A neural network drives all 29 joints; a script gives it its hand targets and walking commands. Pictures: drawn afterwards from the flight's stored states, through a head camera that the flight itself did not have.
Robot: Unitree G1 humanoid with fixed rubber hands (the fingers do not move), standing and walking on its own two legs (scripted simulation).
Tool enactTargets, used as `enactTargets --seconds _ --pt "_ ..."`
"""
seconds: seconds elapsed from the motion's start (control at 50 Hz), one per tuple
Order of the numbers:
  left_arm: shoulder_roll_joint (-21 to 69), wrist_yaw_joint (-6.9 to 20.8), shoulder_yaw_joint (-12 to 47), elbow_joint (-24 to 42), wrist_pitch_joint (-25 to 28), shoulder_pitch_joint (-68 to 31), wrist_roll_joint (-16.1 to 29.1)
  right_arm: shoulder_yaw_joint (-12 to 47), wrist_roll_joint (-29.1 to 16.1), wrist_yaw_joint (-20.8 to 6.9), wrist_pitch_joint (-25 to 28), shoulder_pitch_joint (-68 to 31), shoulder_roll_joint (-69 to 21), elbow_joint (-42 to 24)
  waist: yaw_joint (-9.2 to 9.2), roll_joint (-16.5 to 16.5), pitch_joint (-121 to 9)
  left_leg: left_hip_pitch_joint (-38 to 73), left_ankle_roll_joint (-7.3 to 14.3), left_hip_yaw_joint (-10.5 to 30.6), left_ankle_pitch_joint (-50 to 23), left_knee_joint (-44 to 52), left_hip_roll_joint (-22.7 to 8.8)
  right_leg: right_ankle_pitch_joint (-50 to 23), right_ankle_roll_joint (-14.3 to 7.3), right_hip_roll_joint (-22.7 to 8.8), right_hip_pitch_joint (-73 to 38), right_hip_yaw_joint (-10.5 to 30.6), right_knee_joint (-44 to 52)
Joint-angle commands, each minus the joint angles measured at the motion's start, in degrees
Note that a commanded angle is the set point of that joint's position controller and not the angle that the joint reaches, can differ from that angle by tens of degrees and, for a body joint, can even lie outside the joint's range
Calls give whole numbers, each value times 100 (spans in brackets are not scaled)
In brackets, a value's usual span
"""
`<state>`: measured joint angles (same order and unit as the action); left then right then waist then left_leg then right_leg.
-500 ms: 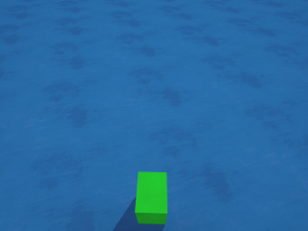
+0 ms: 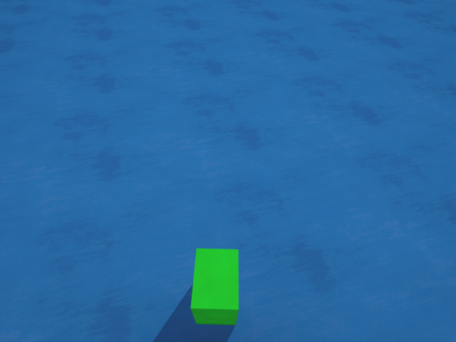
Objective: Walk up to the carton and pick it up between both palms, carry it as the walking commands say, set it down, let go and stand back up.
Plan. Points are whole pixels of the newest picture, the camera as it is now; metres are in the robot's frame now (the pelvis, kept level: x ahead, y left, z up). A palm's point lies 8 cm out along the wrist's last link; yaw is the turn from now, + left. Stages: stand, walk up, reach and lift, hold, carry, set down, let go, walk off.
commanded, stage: stand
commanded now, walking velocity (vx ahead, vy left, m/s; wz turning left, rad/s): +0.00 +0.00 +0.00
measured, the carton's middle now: (216, 287) +0.39 +0.05 -0.65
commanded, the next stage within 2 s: reach and lift in 0.16 s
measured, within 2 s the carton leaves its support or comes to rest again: neither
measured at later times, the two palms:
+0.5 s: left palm (119, 328) +0.16 +0.22 -0.14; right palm (330, 331) +0.16 -0.19 -0.13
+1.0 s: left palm (126, 319) +0.19 +0.23 -0.19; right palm (311, 325) +0.18 -0.17 -0.18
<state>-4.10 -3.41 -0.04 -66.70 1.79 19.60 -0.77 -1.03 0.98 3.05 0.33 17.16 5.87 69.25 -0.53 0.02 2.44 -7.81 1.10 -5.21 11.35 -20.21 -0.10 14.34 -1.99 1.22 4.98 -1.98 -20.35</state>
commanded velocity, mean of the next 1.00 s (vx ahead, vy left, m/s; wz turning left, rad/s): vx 0.00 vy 0.00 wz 0.00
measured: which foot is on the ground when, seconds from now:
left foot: down 0.00-1.00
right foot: down 0.00-1.00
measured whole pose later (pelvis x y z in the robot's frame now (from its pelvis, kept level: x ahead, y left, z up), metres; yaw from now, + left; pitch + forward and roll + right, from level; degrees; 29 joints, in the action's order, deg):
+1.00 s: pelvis -0.12 +0.01 -0.09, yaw +3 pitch +14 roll -1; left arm -12.1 1.7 -6.5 -33.2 -29.5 -23.1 0.4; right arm -5.9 -3.2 2.9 -29.0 -21.3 5.7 32.4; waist -2.3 0.5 6.5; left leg -55.5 2.2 -1.0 16.4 -57.2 0.4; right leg 21.0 -0.5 1.6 51.8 -1.2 -58.5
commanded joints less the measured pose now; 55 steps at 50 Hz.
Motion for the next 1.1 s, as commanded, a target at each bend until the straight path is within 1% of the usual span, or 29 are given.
enactTargets --seconds 0.0,0.14,0.16,0.18,0.2,0.22,0.24,0.28,0.3,0.32,0.34,0.38,0.44,0.46,0.52,0.56,0.58,0.6,0.64,0.66,0.68,0.7,0.72,0.78,0.84,0.88,0.98,1.0,1.08 --pt "-360 6 -64 4 1 629 4 -32 -10 18 21 483 374 -8 30 118 325 148 47 665 -738 270 -598 -1296 -22 -785 537 708 422" --pt "-379 4 -68 62 5 642 7 -20 -3 11 26 499 394 -118 20 24 223 199 81 692 -919 200 -610 -1217 -11 -757 528 618 362" --pt "-1871 -65 -135 2073 -203 -1369 728 -327 -316 -178 -37 -1512 1512 -2129 -305 533 -552 -1665 354 648 1372 -959 -226 1181 102 -340 3039 361 -635" --pt "-1891 -7 333 4083 -565 -3379 773 164 -675 -111 -361 -3522 1227 -3956 -297 230 -1281 -1353 103 645 1277 -1517 -290 1395 -5 -409 3112 423 -928" --pt "-1762 -81 209 3898 -1078 -4404 745 234 -650 -51 -864 -3977 1330 -3255 18 370 -1056 -1411 140 392 1310 -1527 -279 1592 25 -469 2974 407 -924" --pt "-1188 -155 492 3486 -1571 -3763 684 252 -734 -29 -1283 -3289 1195 -2929 16 415 -999 -1579 284 337 1466 -1737 -316 1513 -136 -703 2991 515 -1037" --pt "-1475 -147 307 3256 -1912 -3547 613 343 -767 -51 -1567 -3045 1126 -2795 235 294 -774 -1769 215 346 1358 -1766 -344 1407 -168 -629 3276 361 -1219" --pt "-1308 -41 510 3324 -2878 -2658 865 593 -1024 -51 -2582 -2233 912 -3268 120 101 -1373 -1224 456 431 487 -1673 -271 700 -292 -559 3165 555 -1074" --pt "-1105 -14 768 3127 -3390 -2131 1095 630 -1120 -26 -3114 -1676 684 -3280 67 -46 -1592 -1279 566 647 -122 -1653 -266 -114 -394 -476 2849 637 -1144" --pt "-968 3 852 2877 -3785 -1553 1172 610 -1195 -46 -3504 -1161 733 -3104 -50 -158 -2032 -1098 491 825 -1525 -1811 -181 -1265 -421 -288 2700 677 -1284" --pt "-936 46 811 2663 -4025 -1031 1160 654 -1121 -77 -3740 -742 672 -3036 -78 -92 -2257 -823 459 983 -2290 -1816 -126 -1812 -408 -192 2628 749 -1256" --pt "-837 157 577 2302 -4203 -284 881 675 -882 -186 -3890 -163 625 -2619 29 -183 -2080 -578 228 1208 -3333 -1693 -86 -2546 -268 -139 2780 820 -1173" --pt "-833 97 50 3091 -3608 -650 192 64 -228 -360 -3315 -538 805 -2740 53 -484 -1723 -369 75 1233 -4275 -1503 -207 -2188 -101 25 3181 743 -1133" --pt "-819 71 -172 3401 -3315 -1229 -79 -205 44 -389 -3060 -1077 888 -2862 104 -703 -1476 -756 47 1211 -3980 -1514 -228 -1907 -70 30 3372 774 -1252" --pt "-722 156 -368 4089 -2565 -2314 -242 -666 424 -514 -2273 -1960 940 -3908 -16 -407 -2072 -396 34 1267 -3958 -1925 -305 -1513 56 8 4057 625 -1548" --pt "-685 185 -395 4364 -2178 -2733 -116 -749 202 -566 -1808 -2516 953 -4370 73 -325 -2728 -300 15 1269 -3483 -2450 -278 -1008 88 5 4642 387 -1989" --pt "-762 226 -446 4415 -2036 -2835 -51 -595 48 -572 -1653 -2793 874 -4567 206 -168 -3014 -565 20 1244 -3178 -2696 -204 -1067 103 -43 4640 401 -2205" --pt "-750 237 -510 4390 -2008 -2665 -19 -433 -153 -570 -1646 -2625 749 -4559 290 -139 -3524 -501 -8 1239 -3359 -2908 -179 -1273 120 -12 4628 355 -2396" --pt "-778 267 -593 4420 -2052 -2601 59 -428 -210 -480 -1740 -2278 703 -4572 132 115 -3815 -876 -25 1076 -2778 -2984 -130 -1352 137 -12 4371 373 -2514" --pt "-777 285 -577 4263 -2143 -2422 86 -377 -237 -443 -1854 -2180 640 -4597 103 359 -3931 -1193 -10 896 -2030 -3019 -116 -1104 171 -45 4105 399 -2623" --pt "-718 307 -530 4470 -2259 -2419 89 -303 -401 -408 -1998 -2026 471 -4681 116 257 -4164 -1162 -7 884 -1971 -3013 -134 -1142 163 -61 3979 451 -2600" --pt "-718 339 -508 4509 -2369 -2451 139 -324 -400 -363 -2120 -1946 535 -4719 -70 316 -4174 -1433 -3 796 -1493 -2986 -110 -1028 172 -70 3814 466 -2629" --pt "-666 408 -468 4574 -2471 -2648 206 -222 -465 -350 -2262 -2080 407 -4768 10 299 -4067 -1828 33 724 -860 -2898 -41 -709 168 -103 3617 509 -2590" --pt "-1055 523 -574 4633 -2773 -3661 177 -390 -367 -197 -2572 -3026 548 -4954 -316 305 -2967 -2387 79 610 789 -2802 11 819 197 -143 4038 435 -2484" --pt "-1349 548 -730 4308 -3013 -4562 112 -511 -342 -49 -2845 -3943 425 -4604 -288 -2 -2186 -2777 80 571 1683 -2760 11 1724 170 -158 4373 327 -2485" --pt "-1441 535 -834 4219 -3050 -5202 98 -518 -418 11 -2928 -4419 310 -4388 -194 -217 -1962 -2930 67 539 1965 -2833 22 2016 165 -146 4405 341 -2513" --pt "-1186 408 -814 3332 -3020 -6237 87 -799 -347 68 -2755 -5727 302 -3699 -69 -752 -2120 -2735 -13 886 2325 -2787 -28 1753 134 -61 4751 112 -3020" --pt "-1139 384 -875 3086 -2982 -6356 31 -786 -408 78 -2679 -5999 156 -3652 37 -618 -2036 -2779 27 834 2378 -2873 -29 1875 171 -38 4960 64 -3049" --pt "-1056 308 -1024 2693 -2612 -7129 54 -1092 -242 260 -2301 -6869 224 -3567 -50 -182 -2949 -3004 5 792 2009 -3155 56 1713 222 17 5051 82 -3189"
